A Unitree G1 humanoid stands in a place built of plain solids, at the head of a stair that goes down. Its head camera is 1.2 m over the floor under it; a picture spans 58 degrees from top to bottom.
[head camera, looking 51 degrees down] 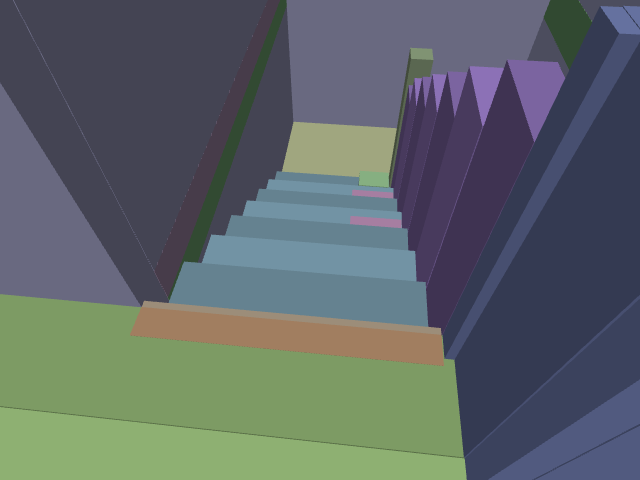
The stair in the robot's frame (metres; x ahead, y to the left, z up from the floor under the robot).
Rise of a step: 0.18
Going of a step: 0.28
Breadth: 0.94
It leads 6 degrees to the right of straight ahead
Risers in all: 8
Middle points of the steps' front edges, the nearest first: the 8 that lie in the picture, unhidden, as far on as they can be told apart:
0.67 0.10 0.00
0.96 0.07 -0.17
1.24 0.04 -0.35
1.52 0.01 -0.53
1.81 -0.02 -0.70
2.09 -0.05 -0.88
2.37 -0.08 -1.05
2.65 -0.11 -1.23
